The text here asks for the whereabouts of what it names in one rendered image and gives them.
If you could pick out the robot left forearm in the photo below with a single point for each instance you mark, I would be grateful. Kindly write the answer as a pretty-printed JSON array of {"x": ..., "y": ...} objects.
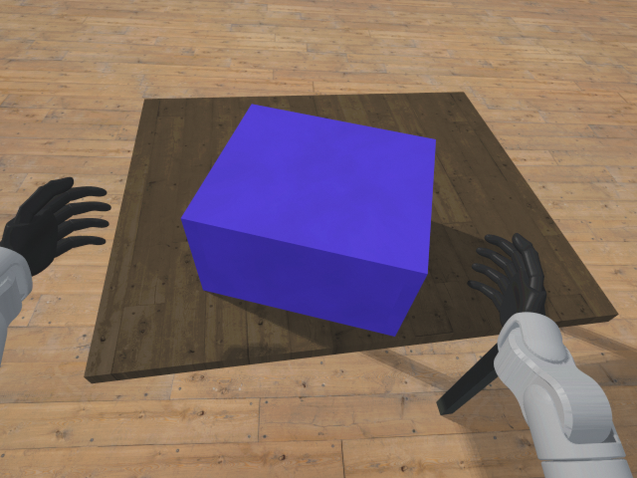
[{"x": 15, "y": 285}]

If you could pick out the robot right forearm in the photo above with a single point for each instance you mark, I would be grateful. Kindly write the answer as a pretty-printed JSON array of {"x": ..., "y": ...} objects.
[{"x": 568, "y": 413}]

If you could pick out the table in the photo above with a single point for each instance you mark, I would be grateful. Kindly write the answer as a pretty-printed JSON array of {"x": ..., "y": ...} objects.
[{"x": 155, "y": 319}]

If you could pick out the carton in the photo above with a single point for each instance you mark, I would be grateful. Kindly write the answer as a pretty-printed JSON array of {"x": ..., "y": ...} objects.
[{"x": 315, "y": 216}]

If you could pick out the robot left hand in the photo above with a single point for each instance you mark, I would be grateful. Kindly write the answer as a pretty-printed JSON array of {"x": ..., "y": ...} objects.
[{"x": 40, "y": 224}]

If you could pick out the robot right hand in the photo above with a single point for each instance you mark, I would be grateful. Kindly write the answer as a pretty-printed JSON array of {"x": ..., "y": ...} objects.
[{"x": 523, "y": 290}]

